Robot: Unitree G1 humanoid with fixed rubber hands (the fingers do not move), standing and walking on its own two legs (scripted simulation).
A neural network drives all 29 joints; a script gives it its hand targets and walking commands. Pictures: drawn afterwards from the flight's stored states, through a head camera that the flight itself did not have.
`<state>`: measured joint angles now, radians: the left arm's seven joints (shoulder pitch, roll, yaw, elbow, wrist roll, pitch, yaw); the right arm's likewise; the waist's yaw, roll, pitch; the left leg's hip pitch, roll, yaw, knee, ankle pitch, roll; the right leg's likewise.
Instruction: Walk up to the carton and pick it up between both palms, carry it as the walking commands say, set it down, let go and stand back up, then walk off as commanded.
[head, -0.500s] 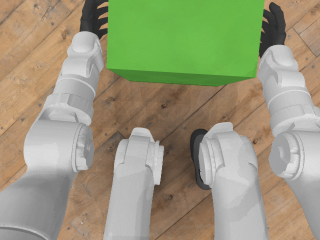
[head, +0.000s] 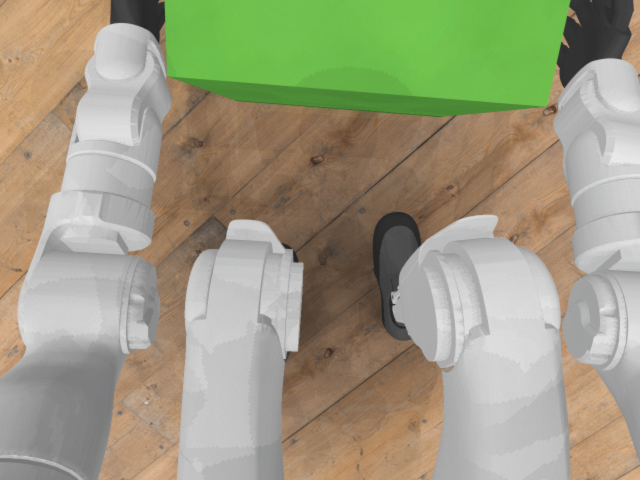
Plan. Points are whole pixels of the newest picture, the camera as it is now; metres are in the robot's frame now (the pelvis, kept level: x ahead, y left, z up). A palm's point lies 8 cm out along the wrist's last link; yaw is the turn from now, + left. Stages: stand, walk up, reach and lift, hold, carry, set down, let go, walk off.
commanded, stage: set down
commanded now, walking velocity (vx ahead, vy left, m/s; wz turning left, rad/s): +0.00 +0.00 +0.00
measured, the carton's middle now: (353, 28) +0.51 -0.02 -0.23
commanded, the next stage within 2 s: let go in 1.52 s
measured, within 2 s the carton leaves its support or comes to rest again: neither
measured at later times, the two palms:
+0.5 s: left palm out of the picture +0.52 +0.20 -0.11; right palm out of the picture +0.47 -0.27 -0.11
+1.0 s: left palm out of the picture +0.53 +0.21 +0.05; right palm out of the picture +0.48 -0.27 +0.04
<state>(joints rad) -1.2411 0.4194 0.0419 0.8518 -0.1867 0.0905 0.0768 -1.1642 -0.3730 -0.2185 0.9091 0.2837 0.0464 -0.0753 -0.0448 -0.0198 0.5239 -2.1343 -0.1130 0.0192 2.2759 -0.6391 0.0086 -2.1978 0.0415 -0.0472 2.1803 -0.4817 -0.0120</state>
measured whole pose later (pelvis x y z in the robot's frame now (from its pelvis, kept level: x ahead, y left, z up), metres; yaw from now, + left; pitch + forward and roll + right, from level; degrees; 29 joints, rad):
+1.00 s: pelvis -0.01 +0.00 +0.15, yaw +0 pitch +24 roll +1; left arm -1.17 0.53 0.17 0.61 -0.20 0.33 -0.01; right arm -1.06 -0.43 -0.26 0.49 0.26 0.33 -0.05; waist -0.05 0.00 0.53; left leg -1.62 -0.08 0.02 1.77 -0.56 0.02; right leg -1.69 0.07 0.02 1.71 -0.43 0.00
